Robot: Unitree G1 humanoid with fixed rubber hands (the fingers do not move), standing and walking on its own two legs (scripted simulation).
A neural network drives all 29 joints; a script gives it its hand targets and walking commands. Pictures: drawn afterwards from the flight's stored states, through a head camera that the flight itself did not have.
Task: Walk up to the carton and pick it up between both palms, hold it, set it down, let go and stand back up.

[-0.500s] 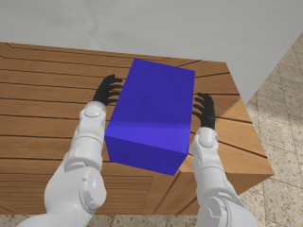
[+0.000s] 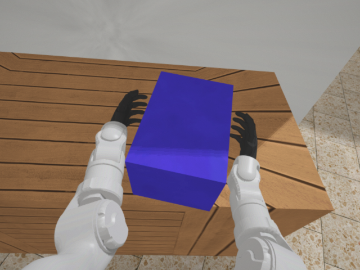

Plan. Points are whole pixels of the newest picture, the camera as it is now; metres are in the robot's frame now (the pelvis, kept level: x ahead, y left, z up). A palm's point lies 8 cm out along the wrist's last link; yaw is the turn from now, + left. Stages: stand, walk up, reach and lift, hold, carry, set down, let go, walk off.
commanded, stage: set down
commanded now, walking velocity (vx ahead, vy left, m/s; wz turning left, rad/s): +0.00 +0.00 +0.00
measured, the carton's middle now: (184, 138) +0.45 -0.02 +0.00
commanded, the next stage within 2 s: none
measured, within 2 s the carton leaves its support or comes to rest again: rests again in 0.32 s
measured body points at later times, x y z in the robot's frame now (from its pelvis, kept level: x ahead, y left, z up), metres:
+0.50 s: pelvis +0.00 +0.00 +0.00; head +0.06 +0.04 +0.44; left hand +0.46 +0.13 +0.07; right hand +0.39 -0.15 +0.06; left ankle -0.01 +0.09 -0.75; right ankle -0.02 -0.12 -0.75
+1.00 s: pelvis -0.01 +0.01 -0.02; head +0.07 +0.05 +0.42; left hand +0.46 +0.14 +0.01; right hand +0.40 -0.15 +0.03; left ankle -0.01 +0.10 -0.75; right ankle -0.02 -0.12 -0.75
